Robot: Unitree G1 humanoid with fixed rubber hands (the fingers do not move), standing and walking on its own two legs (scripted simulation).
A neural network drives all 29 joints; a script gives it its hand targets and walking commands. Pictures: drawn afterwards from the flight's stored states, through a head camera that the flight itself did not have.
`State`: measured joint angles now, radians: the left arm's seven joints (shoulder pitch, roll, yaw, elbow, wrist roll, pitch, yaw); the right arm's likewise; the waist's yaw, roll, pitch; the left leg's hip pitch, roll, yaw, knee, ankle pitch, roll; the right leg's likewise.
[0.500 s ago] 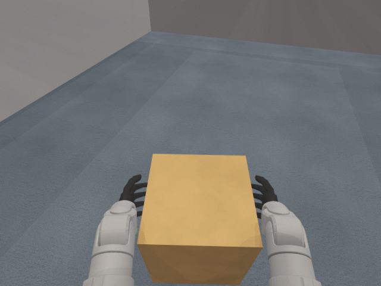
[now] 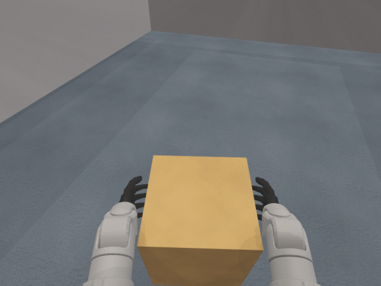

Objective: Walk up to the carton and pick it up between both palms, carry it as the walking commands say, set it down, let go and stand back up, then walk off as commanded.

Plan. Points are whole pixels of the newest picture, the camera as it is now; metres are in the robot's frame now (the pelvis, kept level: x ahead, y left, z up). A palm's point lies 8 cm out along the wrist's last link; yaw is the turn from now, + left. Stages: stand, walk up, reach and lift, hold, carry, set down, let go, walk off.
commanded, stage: hold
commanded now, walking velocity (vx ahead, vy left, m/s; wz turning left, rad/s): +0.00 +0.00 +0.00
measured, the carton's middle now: (197, 223) +0.29 +0.00 -0.02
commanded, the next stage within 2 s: carry in 0.26 s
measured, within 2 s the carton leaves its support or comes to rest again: neither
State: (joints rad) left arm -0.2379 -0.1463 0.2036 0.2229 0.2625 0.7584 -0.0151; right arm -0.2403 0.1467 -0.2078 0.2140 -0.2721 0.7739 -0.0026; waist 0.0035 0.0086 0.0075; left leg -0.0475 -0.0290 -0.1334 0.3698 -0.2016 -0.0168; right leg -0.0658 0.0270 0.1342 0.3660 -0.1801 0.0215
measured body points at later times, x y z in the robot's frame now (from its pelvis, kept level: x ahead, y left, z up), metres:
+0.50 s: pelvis +0.04 -0.02 -0.01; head -0.01 -0.03 +0.44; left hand +0.32 +0.13 +0.05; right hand +0.32 -0.18 +0.05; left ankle +0.01 +0.13 -0.74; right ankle +0.02 -0.14 -0.75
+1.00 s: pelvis +0.27 -0.06 -0.02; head +0.25 -0.07 +0.43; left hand +0.56 +0.06 +0.07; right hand +0.53 -0.24 +0.07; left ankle +0.11 +0.08 -0.74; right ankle +0.35 -0.15 -0.75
